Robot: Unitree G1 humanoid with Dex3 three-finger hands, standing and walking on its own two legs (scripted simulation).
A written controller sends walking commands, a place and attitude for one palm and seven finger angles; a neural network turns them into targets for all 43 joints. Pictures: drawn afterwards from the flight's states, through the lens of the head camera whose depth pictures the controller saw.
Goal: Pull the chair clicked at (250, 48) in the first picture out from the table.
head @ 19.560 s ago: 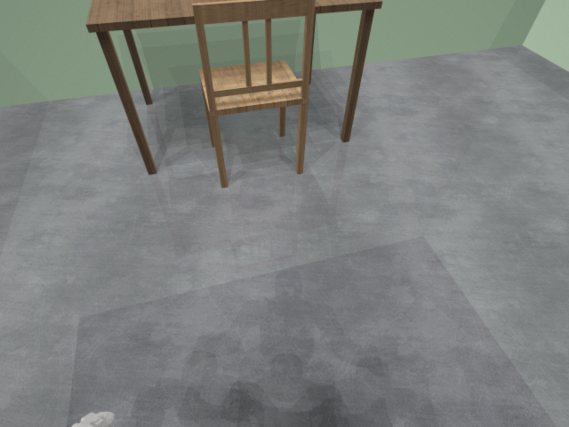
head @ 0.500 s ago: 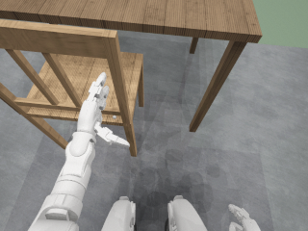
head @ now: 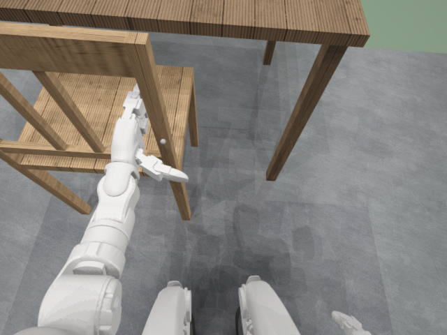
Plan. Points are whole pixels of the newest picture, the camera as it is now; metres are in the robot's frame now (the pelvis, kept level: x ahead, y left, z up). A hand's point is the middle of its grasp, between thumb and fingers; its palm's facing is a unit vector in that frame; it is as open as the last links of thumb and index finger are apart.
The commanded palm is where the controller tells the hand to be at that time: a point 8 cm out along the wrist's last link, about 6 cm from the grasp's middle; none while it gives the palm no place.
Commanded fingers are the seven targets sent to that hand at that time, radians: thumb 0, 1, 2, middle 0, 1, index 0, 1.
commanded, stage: push the fingers through the gap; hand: left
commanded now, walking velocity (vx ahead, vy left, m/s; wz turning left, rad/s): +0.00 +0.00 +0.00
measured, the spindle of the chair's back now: (29, 113) +0.53 +0.34 +0.01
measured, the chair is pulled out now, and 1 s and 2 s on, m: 0.00 0.00 0.01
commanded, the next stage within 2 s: hook a spindle and tug to test in 0.60 s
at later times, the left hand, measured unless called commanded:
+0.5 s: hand (163, 131) +0.47 +0.09 +0.02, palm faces -0.12 -0.99 -0.03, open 16.9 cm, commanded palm +0.45 +0.14 +0.03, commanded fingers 0.00 -0.50 0.30 -0.06 -0.08 -0.06 -0.08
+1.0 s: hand (167, 131) +0.47 +0.08 +0.02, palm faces -0.13 -0.99 -0.02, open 15.9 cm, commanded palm +0.45 +0.13 +0.03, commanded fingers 0.00 -0.44 0.32 -0.34 -0.96 -0.34 -0.96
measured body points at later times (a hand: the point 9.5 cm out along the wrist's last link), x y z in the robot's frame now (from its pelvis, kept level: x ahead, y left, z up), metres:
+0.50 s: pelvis +0.00 +0.00 +0.00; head +0.15 +0.00 +0.43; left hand +0.47 +0.14 +0.03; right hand +0.05 -0.26 -0.12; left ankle +0.03 +0.11 -0.62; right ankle +0.03 -0.11 -0.62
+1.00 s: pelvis +0.00 +0.00 +0.00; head +0.15 +0.01 +0.42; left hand +0.47 +0.13 +0.03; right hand +0.06 -0.25 -0.13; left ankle +0.03 +0.11 -0.62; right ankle +0.03 -0.11 -0.62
